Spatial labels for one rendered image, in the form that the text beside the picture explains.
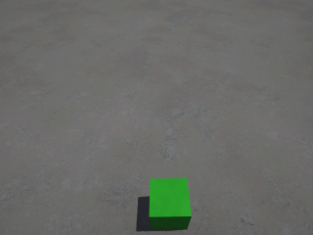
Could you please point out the carton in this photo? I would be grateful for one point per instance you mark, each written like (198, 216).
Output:
(169, 207)

